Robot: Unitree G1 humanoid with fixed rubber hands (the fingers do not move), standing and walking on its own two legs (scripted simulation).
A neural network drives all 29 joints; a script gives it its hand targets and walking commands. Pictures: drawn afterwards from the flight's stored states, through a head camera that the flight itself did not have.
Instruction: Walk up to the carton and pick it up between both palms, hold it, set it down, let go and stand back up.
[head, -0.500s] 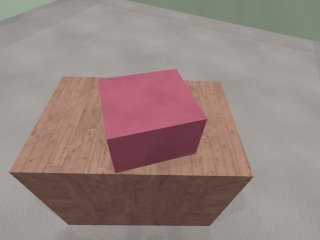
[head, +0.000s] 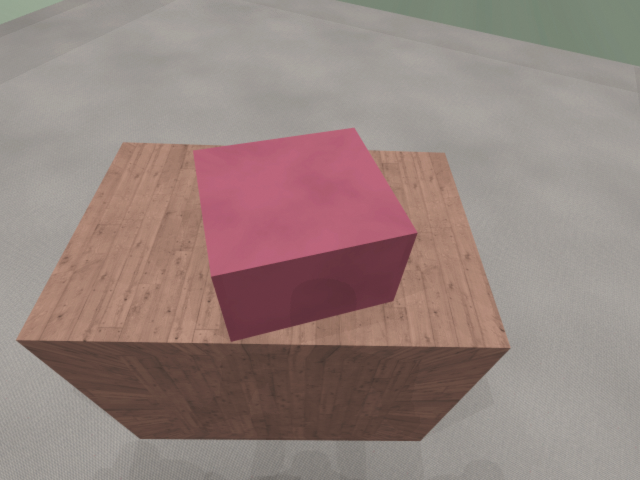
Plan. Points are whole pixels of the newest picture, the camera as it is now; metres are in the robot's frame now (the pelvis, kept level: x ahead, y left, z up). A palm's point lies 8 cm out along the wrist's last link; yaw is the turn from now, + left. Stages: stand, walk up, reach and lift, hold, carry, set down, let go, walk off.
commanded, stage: stand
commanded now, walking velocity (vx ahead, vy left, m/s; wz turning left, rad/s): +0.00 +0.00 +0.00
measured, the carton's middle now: (296, 228) +0.50 +0.07 -0.04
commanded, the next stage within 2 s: none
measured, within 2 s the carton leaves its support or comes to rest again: neither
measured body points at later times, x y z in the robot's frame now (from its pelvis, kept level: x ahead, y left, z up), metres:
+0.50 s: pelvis +0.00 +0.00 +0.00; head +0.01 +0.00 +0.45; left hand +0.07 +0.29 -0.13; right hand +0.08 -0.25 -0.15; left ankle +0.01 +0.15 -0.74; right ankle +0.04 -0.11 -0.74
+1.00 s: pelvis +0.01 +0.00 +0.00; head +0.02 +0.00 +0.45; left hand +0.07 +0.30 -0.13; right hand +0.07 -0.25 -0.15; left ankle +0.01 +0.15 -0.74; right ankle +0.04 -0.11 -0.74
